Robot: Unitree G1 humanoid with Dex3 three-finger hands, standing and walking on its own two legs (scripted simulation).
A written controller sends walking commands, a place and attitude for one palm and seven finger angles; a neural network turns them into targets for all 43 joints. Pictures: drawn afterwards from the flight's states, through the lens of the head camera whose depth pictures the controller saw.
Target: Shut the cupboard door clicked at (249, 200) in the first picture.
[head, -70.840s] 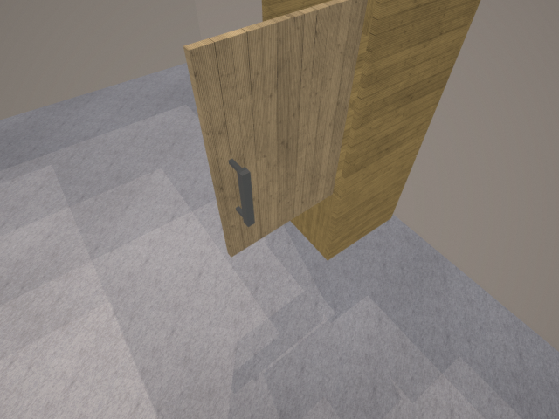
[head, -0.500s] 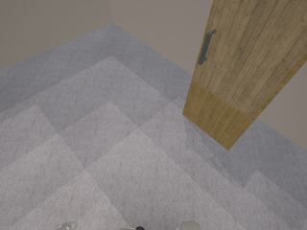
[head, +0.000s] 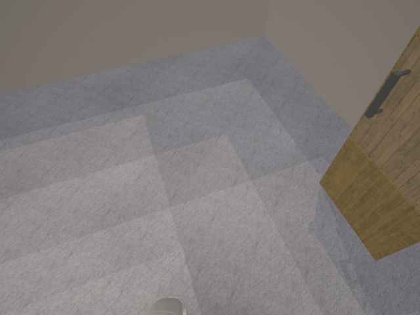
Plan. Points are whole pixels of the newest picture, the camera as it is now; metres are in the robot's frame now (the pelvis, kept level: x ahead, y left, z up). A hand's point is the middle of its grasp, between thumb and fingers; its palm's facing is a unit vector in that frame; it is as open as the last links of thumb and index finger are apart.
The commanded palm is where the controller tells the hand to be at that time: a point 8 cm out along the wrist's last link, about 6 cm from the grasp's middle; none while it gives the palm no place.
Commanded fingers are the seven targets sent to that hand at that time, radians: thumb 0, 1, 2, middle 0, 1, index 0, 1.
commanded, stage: walk to a spot facing it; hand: left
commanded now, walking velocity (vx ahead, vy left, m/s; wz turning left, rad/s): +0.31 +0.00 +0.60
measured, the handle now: (386, 94) +0.76 -0.53 -0.08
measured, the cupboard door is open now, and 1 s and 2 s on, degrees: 1 1 1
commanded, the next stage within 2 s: turn to face it in 0.74 s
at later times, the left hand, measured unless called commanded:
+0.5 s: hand (113, 278) +0.20 +0.24 -0.16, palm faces +0.21 -0.94 -0.27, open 7.4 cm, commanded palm none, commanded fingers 0.00 0.90 0.90 -0.20 -0.30 -0.20 -0.30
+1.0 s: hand (113, 293) +0.18 +0.25 -0.20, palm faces +0.51 -0.84 -0.22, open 7.3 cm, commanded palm none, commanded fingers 0.00 0.90 0.90 -0.20 -0.30 -0.20 -0.30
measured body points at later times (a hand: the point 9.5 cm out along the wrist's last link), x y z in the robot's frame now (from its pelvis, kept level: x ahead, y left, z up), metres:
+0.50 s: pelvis +0.15 +0.01 -0.02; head +0.18 +0.00 +0.43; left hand +0.19 +0.29 -0.14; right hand +0.19 -0.23 -0.18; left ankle +0.01 +0.14 -0.73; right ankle +0.26 -0.07 -0.74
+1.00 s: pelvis +0.28 +0.08 -0.02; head +0.31 +0.12 +0.43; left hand +0.15 +0.29 -0.18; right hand +0.52 -0.06 -0.14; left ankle +0.29 +0.18 -0.74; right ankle +0.27 -0.08 -0.69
